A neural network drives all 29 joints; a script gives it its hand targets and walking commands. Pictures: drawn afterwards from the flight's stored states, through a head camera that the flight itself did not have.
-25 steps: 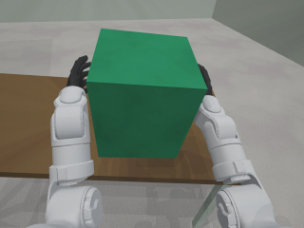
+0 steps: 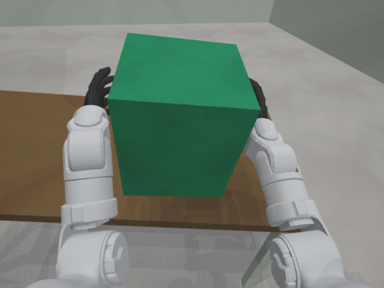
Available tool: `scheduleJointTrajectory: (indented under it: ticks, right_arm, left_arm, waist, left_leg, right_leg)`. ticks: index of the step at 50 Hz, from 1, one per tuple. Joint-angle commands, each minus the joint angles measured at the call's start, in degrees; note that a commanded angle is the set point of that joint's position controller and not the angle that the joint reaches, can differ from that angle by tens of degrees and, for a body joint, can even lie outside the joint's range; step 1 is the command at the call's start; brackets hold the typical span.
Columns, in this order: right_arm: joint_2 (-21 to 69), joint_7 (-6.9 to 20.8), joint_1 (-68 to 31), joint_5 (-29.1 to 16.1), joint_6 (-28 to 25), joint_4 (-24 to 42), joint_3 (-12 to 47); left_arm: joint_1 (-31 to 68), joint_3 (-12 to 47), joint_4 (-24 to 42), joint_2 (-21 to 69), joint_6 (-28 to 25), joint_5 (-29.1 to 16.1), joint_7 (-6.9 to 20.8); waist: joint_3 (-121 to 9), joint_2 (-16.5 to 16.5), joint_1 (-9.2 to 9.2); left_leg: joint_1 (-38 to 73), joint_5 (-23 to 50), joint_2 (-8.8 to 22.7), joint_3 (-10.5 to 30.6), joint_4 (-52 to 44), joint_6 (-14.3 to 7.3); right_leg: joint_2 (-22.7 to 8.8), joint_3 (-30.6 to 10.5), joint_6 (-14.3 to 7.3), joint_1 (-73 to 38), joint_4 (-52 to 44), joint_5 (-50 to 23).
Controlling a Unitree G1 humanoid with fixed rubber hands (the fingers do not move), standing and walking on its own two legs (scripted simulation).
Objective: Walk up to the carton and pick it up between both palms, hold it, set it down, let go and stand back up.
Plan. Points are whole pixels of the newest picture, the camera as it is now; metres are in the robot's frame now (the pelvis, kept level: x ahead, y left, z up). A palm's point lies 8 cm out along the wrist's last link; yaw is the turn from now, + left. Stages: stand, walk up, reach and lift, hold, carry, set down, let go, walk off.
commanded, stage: hold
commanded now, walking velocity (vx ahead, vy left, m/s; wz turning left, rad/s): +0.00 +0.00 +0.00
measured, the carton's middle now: (178, 121) +0.38 +0.01 +0.19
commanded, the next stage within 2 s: none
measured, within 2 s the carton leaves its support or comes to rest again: neither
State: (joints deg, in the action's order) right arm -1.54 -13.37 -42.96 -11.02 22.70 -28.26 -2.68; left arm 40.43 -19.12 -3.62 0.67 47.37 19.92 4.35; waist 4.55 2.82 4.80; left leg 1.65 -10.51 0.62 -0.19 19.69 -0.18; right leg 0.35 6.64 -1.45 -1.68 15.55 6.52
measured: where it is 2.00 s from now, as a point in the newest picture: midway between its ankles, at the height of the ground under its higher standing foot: outside the picture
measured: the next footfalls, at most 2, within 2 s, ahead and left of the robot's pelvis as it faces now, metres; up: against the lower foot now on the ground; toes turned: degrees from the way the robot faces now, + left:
none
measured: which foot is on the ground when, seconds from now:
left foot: down 0.00-1.00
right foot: down 0.00-1.00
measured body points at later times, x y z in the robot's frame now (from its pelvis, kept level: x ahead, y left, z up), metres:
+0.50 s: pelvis +0.00 +0.00 +0.00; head -0.04 +0.03 +0.45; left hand +0.38 +0.16 +0.23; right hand +0.38 -0.14 +0.21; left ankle +0.02 +0.11 -0.75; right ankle +0.04 -0.10 -0.75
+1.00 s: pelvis +0.01 +0.01 +0.00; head -0.04 +0.03 +0.45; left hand +0.38 +0.16 +0.23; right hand +0.38 -0.14 +0.21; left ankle +0.02 +0.11 -0.75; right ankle +0.04 -0.10 -0.75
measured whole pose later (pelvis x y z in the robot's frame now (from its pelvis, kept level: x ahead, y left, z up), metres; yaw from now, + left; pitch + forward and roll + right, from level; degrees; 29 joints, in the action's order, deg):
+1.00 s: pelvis +0.01 +0.01 +0.00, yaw +0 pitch -10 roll -1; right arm -1.5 -13.9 -41.2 -11.5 22.9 -26.4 -2.8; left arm 39.1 -18.3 -3.5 0.8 46.6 19.1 4.1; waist 3.6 2.3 5.3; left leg 1.7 -11.2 0.3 -0.5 19.9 -0.5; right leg 0.1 6.3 -0.9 -1.8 15.5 6.9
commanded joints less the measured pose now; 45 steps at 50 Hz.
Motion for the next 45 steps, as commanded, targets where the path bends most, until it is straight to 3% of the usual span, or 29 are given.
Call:
scheduleJointTrajectory:
  ticks: [1,29,30,31,32,33,34,37,41,45]
  right_arm:
    - [30.9,6.4,-44.9,-4.8,-4.4,18.9,20.7]
    - [30.3,6.6,-44.2,-4.9,-4.5,19.4,20.8]
    - [31.3,6.3,-45.0,-3.7,-5.0,21.5,19.1]
    - [32.5,6.2,-45.3,-3.7,-5.2,23.1,19.9]
    - [32.0,6.1,-43.6,-3.3,-4.4,20.2,19.5]
    - [32.2,6.2,-44.7,-3.5,-4.6,21.1,20.5]
    - [32.3,6.2,-44.0,-3.5,-4.3,19.8,20.5]
    - [31.7,6.4,-44.4,-3.9,-3.9,17.9,20.9]
    - [32.2,5.7,-43.9,-5.6,-4.4,21.2,22.4]
    - [30.5,5.7,-42.6,-5.5,-3.6,19.7,21.3]
  left_arm:
    - [34.4,25.4,4.2,28.0,-3.2,-9.0,7.6]
    - [33.8,26.5,5.5,28.4,-3.2,-9.2,7.3]
    - [36.1,29.3,4.9,29.0,-4.0,-11.9,7.7]
    - [35.9,29.4,5.2,29.4,-4.7,-12.2,7.6]
    - [36.5,28.7,4.6,28.5,-4.9,-11.6,7.4]
    - [35.3,28.1,3.9,29.4,-4.8,-11.1,7.2]
    - [35.5,27.1,3.2,28.8,-4.7,-10.7,7.2]
    - [33.3,24.3,1.5,27.9,-3.9,-8.8,7.4]
    - [34.1,27.1,5.2,28.6,-4.4,-10.8,7.6]
    - [33.2,27.0,4.2,29.5,-3.9,-10.2,7.8]
  waist:
    - [-25.7,-4.2,0.25]
    - [-25.8,-4.7,0.58]
    - [-27.7,-4.9,3.35]
    - [-28.5,-5.1,2.54]
    - [-26.8,-5.5,2.77]
    - [-26.8,-5.5,1.29]
    - [-25.8,-5.4,1.09]
    - [-23.3,-3.3,-0.70]
    - [-27.9,-4.0,0.86]
    - [-24.8,-5.0,1.39]
  left_leg:
    - [-3.2,11.9,-2.8,-2.1,-2.8,0.6]
    - [-2.5,13.5,-2.6,-1.9,-2.4,1.1]
    - [-3.5,9.8,-2.8,-1.8,-2.7,1.5]
    - [-3.8,10.1,-3.3,-1.8,-2.4,1.3]
    - [-3.7,9.7,-3.3,-1.8,-2.5,1.5]
    - [-4.3,8.7,-3.3,-1.6,-2.8,1.0]
    - [-5.3,8.1,-3.3,-1.8,-3.2,0.8]
    - [-6.4,8.2,-3.0,-2.0,-4.3,0.2]
    - [-2.6,14.6,-3.2,-1.9,-2.0,1.3]
    - [-2.5,14.8,-2.6,-1.5,-2.4,2.1]
  right_leg:
    - [2.3,-1.2,3.2,-13.1,0.5,-6.7]
    - [2.5,-1.1,3.0,-12.9,0.5,-6.8]
    - [2.3,-0.9,3.6,-12.1,0.6,-5.8]
    - [2.0,-1.2,3.6,-12.4,0.8,-7.0]
    - [1.7,-1.4,3.7,-11.8,0.9,-7.1]
    - [1.7,-1.1,3.7,-11.9,0.9,-5.9]
    - [1.7,-1.5,3.7,-12.5,0.8,-5.7]
    - [2.1,-1.2,3.6,-13.1,0.9,-5.5]
    - [2.5,-1.4,3.8,-13.8,1.4,-11.0]
    - [3.1,-1.0,3.0,-12.1,0.7,-8.5]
